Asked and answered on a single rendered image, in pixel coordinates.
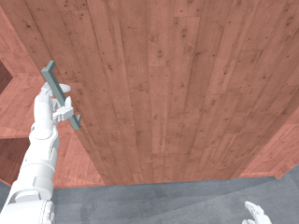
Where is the robot right hand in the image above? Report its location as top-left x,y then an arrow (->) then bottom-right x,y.
242,201 -> 272,224

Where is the wardrobe door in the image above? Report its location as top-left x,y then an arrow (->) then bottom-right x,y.
242,106 -> 299,174
0,0 -> 299,186

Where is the left robot forearm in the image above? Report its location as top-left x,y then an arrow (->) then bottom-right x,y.
0,119 -> 60,219

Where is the handle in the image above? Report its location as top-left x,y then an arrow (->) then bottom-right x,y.
41,61 -> 81,130

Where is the left robot upper arm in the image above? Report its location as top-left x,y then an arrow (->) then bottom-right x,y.
0,199 -> 55,224

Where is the robot left hand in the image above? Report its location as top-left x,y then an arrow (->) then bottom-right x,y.
34,82 -> 74,123

